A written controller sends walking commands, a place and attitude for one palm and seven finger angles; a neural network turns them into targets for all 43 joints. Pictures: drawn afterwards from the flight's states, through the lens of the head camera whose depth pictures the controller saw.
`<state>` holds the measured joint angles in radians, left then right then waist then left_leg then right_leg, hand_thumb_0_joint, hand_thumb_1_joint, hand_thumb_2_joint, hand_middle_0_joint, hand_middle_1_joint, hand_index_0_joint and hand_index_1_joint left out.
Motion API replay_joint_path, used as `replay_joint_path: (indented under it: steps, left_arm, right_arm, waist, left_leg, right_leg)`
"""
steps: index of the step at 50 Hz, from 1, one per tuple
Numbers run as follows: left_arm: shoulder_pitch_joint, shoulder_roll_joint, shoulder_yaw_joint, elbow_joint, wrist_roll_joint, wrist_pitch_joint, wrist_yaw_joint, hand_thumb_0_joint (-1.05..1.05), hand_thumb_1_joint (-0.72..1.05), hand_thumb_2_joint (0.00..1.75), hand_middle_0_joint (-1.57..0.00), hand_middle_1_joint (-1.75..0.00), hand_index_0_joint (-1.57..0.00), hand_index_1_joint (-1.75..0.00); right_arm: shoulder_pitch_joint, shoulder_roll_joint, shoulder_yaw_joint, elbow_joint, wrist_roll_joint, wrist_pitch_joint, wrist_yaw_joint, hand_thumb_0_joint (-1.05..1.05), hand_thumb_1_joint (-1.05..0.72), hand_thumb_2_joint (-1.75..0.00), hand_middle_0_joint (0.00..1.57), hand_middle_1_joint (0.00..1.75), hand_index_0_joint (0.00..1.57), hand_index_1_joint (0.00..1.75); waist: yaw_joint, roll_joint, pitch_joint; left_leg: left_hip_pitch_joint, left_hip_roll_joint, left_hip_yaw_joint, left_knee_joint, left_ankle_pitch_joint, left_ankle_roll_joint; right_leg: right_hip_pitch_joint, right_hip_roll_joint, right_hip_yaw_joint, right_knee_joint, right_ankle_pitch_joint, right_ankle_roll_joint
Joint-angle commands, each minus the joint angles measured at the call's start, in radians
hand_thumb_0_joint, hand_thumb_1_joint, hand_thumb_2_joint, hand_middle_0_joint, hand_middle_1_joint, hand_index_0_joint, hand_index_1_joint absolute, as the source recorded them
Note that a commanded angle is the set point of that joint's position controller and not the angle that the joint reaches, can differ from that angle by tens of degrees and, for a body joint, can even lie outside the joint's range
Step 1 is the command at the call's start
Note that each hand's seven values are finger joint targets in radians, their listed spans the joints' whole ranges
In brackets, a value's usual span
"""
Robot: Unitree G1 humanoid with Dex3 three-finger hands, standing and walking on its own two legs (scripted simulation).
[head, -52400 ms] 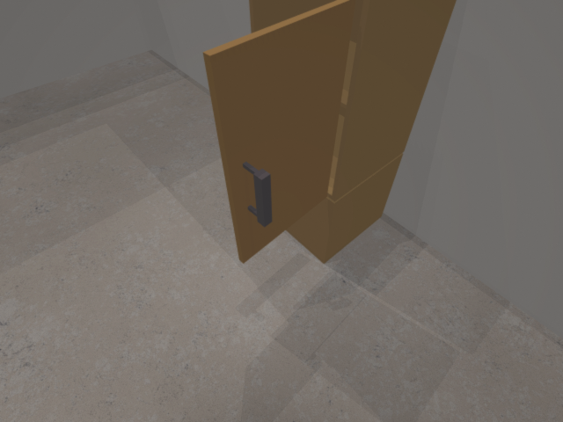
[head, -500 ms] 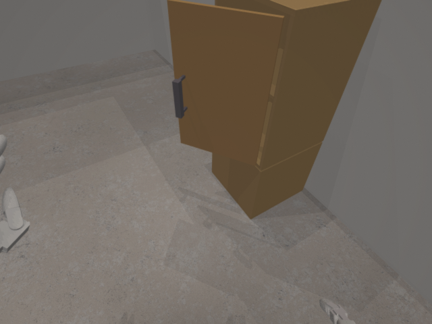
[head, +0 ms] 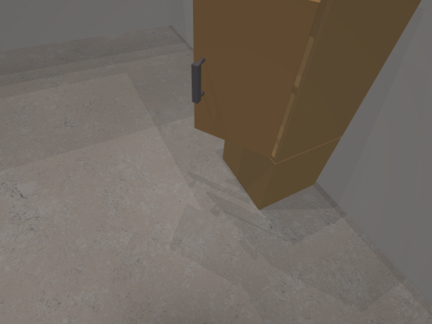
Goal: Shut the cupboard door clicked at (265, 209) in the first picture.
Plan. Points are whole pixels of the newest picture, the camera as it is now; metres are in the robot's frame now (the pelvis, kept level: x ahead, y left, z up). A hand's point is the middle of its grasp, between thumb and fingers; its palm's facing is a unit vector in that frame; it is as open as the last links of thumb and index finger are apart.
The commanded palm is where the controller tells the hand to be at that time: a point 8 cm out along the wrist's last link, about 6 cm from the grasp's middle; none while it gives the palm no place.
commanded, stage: let the arm hang, fingers relaxed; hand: left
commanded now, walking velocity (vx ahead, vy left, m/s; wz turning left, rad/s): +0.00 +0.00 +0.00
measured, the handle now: (199, 80) +0.91 +0.12 -0.07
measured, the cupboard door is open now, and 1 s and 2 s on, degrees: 35 35 35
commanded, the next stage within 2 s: look to check the result in 0.70 s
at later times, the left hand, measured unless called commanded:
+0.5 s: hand out of the picture -0.02 +0.19 -0.17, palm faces -0.01 -0.99 -0.15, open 7.4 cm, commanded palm none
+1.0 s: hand out of the picture -0.03 +0.21 -0.17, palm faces -0.02 -0.98 -0.18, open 7.4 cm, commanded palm none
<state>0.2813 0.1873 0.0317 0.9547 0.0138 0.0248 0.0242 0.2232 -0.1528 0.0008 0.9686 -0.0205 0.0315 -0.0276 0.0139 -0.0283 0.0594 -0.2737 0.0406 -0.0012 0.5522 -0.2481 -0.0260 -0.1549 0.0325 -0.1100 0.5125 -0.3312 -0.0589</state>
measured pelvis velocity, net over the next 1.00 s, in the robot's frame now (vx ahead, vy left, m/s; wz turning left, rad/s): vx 0.00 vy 0.04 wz -0.05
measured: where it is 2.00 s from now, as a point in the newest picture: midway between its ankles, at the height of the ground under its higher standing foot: outside the picture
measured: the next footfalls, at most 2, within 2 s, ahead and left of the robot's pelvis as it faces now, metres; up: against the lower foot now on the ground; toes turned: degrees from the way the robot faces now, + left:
none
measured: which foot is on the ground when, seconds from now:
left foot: down 0.00-1.00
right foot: down 0.00-1.00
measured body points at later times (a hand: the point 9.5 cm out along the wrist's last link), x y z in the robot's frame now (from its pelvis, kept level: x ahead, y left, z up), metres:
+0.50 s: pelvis -0.01 +0.04 +0.01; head -0.01 +0.04 +0.46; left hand -0.02 +0.25 -0.15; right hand -0.04 -0.17 -0.15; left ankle +0.03 +0.13 -0.73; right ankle -0.03 -0.08 -0.73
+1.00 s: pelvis +0.00 +0.04 +0.01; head +0.00 +0.04 +0.46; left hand -0.03 +0.26 -0.15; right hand -0.03 -0.18 -0.15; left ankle +0.03 +0.13 -0.73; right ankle -0.03 -0.08 -0.73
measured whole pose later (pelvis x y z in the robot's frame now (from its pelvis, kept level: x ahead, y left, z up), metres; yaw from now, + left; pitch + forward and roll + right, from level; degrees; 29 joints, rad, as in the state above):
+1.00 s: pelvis +0.00 +0.04 +0.01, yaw -3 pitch -2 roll +0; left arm 0.34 0.14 0.01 1.15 0.02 0.00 0.03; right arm 0.30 -0.15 0.00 1.13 -0.01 0.00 -0.03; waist -0.01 0.00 0.03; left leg -0.21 -0.01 0.08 0.41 -0.18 0.04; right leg -0.13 -0.02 -0.03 0.41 -0.26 0.00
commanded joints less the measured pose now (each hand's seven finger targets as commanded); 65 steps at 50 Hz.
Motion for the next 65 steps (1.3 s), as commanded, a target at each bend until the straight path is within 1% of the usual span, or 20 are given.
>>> replay_joint_path:
  steps: [1,6,9,12,14,20,22,26,28,31,33,36,39,40,45,48,50,54,60,65]
  left_arm:
    - [0.030,0.089,0.005,0.025,-0.002,-0.029,0.002,0.00,0.90,0.90,-0.20,-0.30,-0.20,-0.30]
    - [0.062,0.084,-0.009,0.109,-0.004,-0.030,0.001,0.00,0.90,0.90,-0.20,-0.30,-0.20,-0.30]
    - [0.081,0.077,-0.014,0.143,-0.005,-0.031,0.002,0.00,0.90,0.90,-0.20,-0.30,-0.20,-0.30]
    - [0.092,0.070,-0.015,0.161,-0.006,-0.030,0.004,0.00,0.90,0.90,-0.20,-0.30,-0.20,-0.30]
    - [0.102,0.063,-0.017,0.172,-0.006,-0.027,0.005,0.00,0.90,0.90,-0.20,-0.30,-0.20,-0.30]
    - [0.128,0.052,-0.015,0.183,-0.004,-0.026,0.009,0.00,0.90,0.90,-0.20,-0.30,-0.20,-0.30]
    - [0.128,0.041,-0.014,0.184,-0.004,-0.024,0.010,0.00,0.90,0.90,-0.20,-0.30,-0.20,-0.30]
    - [0.138,0.032,-0.013,0.185,-0.003,-0.026,0.012,0.00,0.90,0.90,-0.20,-0.30,-0.20,-0.30]
    - [0.139,0.030,-0.012,0.181,-0.003,-0.026,0.013,0.00,0.90,0.90,-0.20,-0.30,-0.20,-0.30]
    - [0.144,0.026,-0.012,0.181,-0.001,-0.026,0.014,0.00,0.90,0.90,-0.20,-0.30,-0.20,-0.30]
    - [0.144,0.023,-0.011,0.177,-0.001,-0.027,0.015,0.00,0.90,0.90,-0.20,-0.30,-0.20,-0.30]
    - [0.146,0.026,-0.010,0.176,-0.001,-0.029,0.015,0.00,0.90,0.90,-0.20,-0.30,-0.20,-0.30]
    - [0.146,0.026,-0.010,0.177,0.000,-0.029,0.015,0.00,0.90,0.90,-0.20,-0.30,-0.20,-0.30]
    - [0.148,0.036,-0.009,0.175,0.001,-0.031,0.015,0.00,0.90,0.90,-0.20,-0.30,-0.20,-0.30]
    - [0.141,0.050,-0.006,0.174,0.000,-0.036,0.015,0.00,0.90,0.90,-0.20,-0.30,-0.20,-0.30]
    - [0.128,0.052,-0.007,0.175,0.000,-0.037,0.015,0.00,0.90,0.90,-0.20,-0.30,-0.20,-0.30]
    - [0.126,0.065,-0.008,0.173,0.001,-0.037,0.014,0.00,0.90,0.90,-0.20,-0.30,-0.20,-0.30]
    - [0.110,0.073,-0.008,0.172,0.000,-0.035,0.012,0.00,0.90,0.90,-0.20,-0.30,-0.20,-0.30]
    - [0.089,0.100,-0.003,0.163,0.000,-0.040,0.011,0.00,0.90,0.90,-0.20,-0.30,-0.20,-0.30]
    - [0.062,0.115,-0.003,0.159,0.000,-0.040,0.009,0.00,0.90,0.90,-0.20,-0.30,-0.20,-0.30]
  right_arm:
    - [0.035,-0.117,-0.025,-0.002,0.004,-0.021,-0.014,0.00,-0.90,-0.90,0.20,0.30,0.20,0.30]
    - [0.054,-0.118,-0.017,0.062,0.008,-0.025,-0.014,0.00,-0.90,-0.90,0.20,0.30,0.20,0.30]
    - [0.074,-0.115,-0.013,0.089,0.008,-0.026,-0.014,0.00,-0.90,-0.90,0.20,0.30,0.20,0.30]
    - [0.092,-0.106,-0.010,0.111,0.007,-0.028,-0.015,0.00,-0.90,-0.90,0.20,0.30,0.20,0.30]
    - [0.100,-0.100,-0.010,0.121,0.007,-0.027,-0.015,0.00,-0.90,-0.90,0.20,0.30,0.20,0.30]
    - [0.134,-0.088,-0.010,0.135,0.009,-0.031,-0.017,0.00,-0.90,-0.90,0.20,0.30,0.20,0.30]
    - [0.143,-0.076,-0.009,0.141,0.006,-0.030,-0.017,0.00,-0.90,-0.90,0.20,0.30,0.20,0.30]
    - [0.159,-0.067,-0.011,0.143,0.006,-0.030,-0.016,0.00,-0.90,-0.90,0.20,0.30,0.20,0.30]
    - [0.164,-0.066,-0.012,0.143,0.005,-0.031,-0.016,0.00,-0.90,-0.90,0.20,0.30,0.20,0.30]
    - [0.165,-0.063,-0.015,0.141,0.006,-0.030,-0.015,0.00,-0.90,-0.90,0.20,0.30,0.20,0.30]
    - [0.169,-0.064,-0.015,0.141,0.006,-0.031,-0.015,0.00,-0.90,-0.90,0.20,0.30,0.20,0.30]
    - [0.172,-0.069,-0.017,0.138,0.007,-0.034,-0.015,0.00,-0.90,-0.90,0.20,0.30,0.20,0.30]
    - [0.166,-0.073,-0.019,0.136,0.007,-0.035,-0.015,0.00,-0.90,-0.90,0.20,0.30,0.20,0.30]
    - [0.167,-0.081,-0.020,0.133,0.009,-0.035,-0.015,0.00,-0.90,-0.90,0.20,0.30,0.20,0.30]
    - [0.149,-0.099,-0.021,0.129,0.011,-0.040,-0.015,0.00,-0.90,-0.90,0.20,0.30,0.20,0.30]
    - [0.145,-0.096,-0.021,0.131,0.010,-0.039,-0.014,0.00,-0.90,-0.90,0.20,0.30,0.20,0.30]
    - [0.132,-0.111,-0.022,0.127,0.012,-0.038,-0.013,0.00,-0.90,-0.90,0.20,0.30,0.20,0.30]
    - [0.115,-0.119,-0.023,0.127,0.009,-0.034,-0.011,0.00,-0.90,-0.90,0.20,0.30,0.20,0.30]
    - [0.090,-0.143,-0.025,0.119,0.012,-0.040,-0.011,0.00,-0.90,-0.90,0.20,0.30,0.20,0.30]
    - [0.071,-0.155,-0.024,0.120,0.011,-0.039,-0.009,0.00,-0.90,-0.90,0.20,0.30,0.20,0.30]
  waist:
    - [-0.023,0.058,-0.069]
    - [-0.019,0.040,-0.014]
    - [-0.018,0.020,-0.002]
    - [-0.018,0.041,0.009]
    - [-0.016,0.037,0.028]
    - [-0.011,0.042,0.038]
    - [-0.013,0.045,0.050]
    - [-0.014,0.030,0.051]
    - [-0.015,0.050,0.052]
    - [-0.016,0.037,0.060]
    - [-0.017,0.046,0.062]
    - [-0.018,0.048,0.041]
    - [-0.018,0.050,0.050]
    - [-0.017,0.036,0.043]
    - [-0.019,0.035,0.016]
    - [-0.023,0.027,0.025]
    - [-0.022,0.027,0.036]
    - [-0.024,0.041,0.046]
    - [-0.020,0.029,0.008]
    - [-0.021,0.024,0.021]
  left_leg:
    - [0.106,0.069,-0.046,-0.135,0.205,0.047]
    - [0.108,0.068,-0.043,-0.190,0.157,0.050]
    - [0.107,0.064,-0.041,-0.209,0.132,0.052]
    - [0.098,0.063,-0.043,-0.226,0.111,0.054]
    - [0.086,0.061,-0.042,-0.235,0.083,0.054]
    - [0.067,0.060,-0.047,-0.250,0.059,0.058]
    - [0.048,0.057,-0.053,-0.263,0.010,0.058]
    - [0.043,0.055,-0.052,-0.259,0.005,0.060]
    - [0.038,0.055,-0.054,-0.264,-0.002,0.061]
    - [0.036,0.055,-0.055,-0.261,-0.015,0.061]
    - [0.034,0.057,-0.059,-0.268,-0.022,0.063]
    - [0.045,0.061,-0.061,-0.268,-0.012,0.065]
    - [0.044,0.061,-0.062,-0.272,-0.021,0.065]
    - [0.051,0.062,-0.060,-0.264,0.000,0.066]
    - [0.092,0.063,-0.050,-0.243,0.080,0.069]
    - [0.096,0.065,-0.045,-0.243,0.087,0.067]
    - [0.104,0.065,-0.044,-0.241,0.089,0.067]
    - [0.091,0.061,-0.047,-0.255,0.030,0.063]
    - [0.124,0.068,-0.044,-0.239,0.119,0.066]
    - [0.122,0.069,-0.042,-0.238,0.128,0.062]
  right_leg:
    - [-0.003,-0.134,0.145,-0.192,0.239,0.011]
    - [-0.018,-0.132,0.149,-0.235,0.163,0.013]
    - [-0.022,-0.132,0.153,-0.243,0.134,0.014]
    - [-0.024,-0.129,0.152,-0.238,0.114,0.014]
    - [-0.033,-0.128,0.150,-0.237,0.096,0.014]
    - [-0.038,-0.123,0.143,-0.216,0.089,0.017]
    - [-0.045,-0.122,0.145,-0.210,0.071,0.017]
    - [-0.054,-0.121,0.146,-0.205,0.069,0.017]
    - [-0.055,-0.121,0.145,-0.198,0.076,0.018]
    - [-0.070,-0.118,0.146,-0.197,0.066,0.018]
    - [-0.073,-0.117,0.146,-0.191,0.071,0.019]
    - [-0.066,-0.117,0.146,-0.186,0.085,0.019]
    - [-0.073,-0.116,0.146,-0.183,0.088,0.021]
    - [-0.070,-0.115,0.149,-0.185,0.092,0.020]
    - [-0.065,-0.122,0.152,-0.189,0.125,0.019]
    - [-0.065,-0.125,0.154,-0.194,0.127,0.021]
    - [-0.078,-0.123,0.156,-0.200,0.121,0.020]
    - [-0.079,-0.124,0.164,-0.208,0.092,0.019]
    - [-0.054,-0.127,0.166,-0.209,0.146,0.017]
    - [-0.050,-0.130,0.165,-0.217,0.150,0.018]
